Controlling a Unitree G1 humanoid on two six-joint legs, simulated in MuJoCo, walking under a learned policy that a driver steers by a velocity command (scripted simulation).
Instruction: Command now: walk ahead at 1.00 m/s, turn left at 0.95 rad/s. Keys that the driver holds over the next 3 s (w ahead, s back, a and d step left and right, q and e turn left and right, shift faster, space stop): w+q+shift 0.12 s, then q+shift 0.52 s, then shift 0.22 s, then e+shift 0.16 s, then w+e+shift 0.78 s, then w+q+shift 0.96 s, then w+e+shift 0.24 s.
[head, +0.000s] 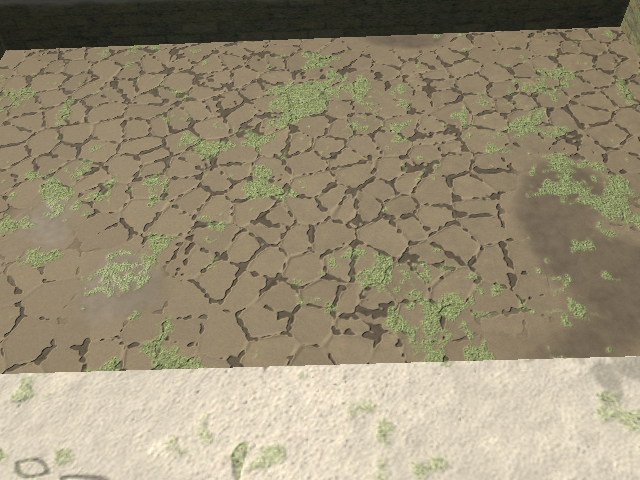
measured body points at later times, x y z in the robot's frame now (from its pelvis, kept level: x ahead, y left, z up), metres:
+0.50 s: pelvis +0.33 -0.07 +0.01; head +0.37 -0.04 +0.46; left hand +0.32 +0.22 -0.10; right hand +0.62 -0.26 -0.06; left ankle +0.34 +0.06 -0.62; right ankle +0.41 -0.16 -0.72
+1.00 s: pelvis +0.41 -0.07 +0.00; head +0.41 -0.06 +0.45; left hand +0.35 +0.20 -0.11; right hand +0.70 -0.10 -0.09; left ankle +0.40 +0.07 -0.71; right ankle +0.52 -0.16 -0.72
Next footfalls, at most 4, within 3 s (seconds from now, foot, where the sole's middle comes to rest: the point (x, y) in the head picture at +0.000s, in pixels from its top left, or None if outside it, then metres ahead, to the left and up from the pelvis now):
0.24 right None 0.45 -0.15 -0.75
0.64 left None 0.43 0.10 -0.75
0.98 right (404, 442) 0.55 -0.13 -0.75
1.46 right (400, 430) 0.58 -0.12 -0.75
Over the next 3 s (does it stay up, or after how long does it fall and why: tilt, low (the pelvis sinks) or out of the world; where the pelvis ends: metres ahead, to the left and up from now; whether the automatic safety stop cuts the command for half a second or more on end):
stays up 0.36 0.05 0.01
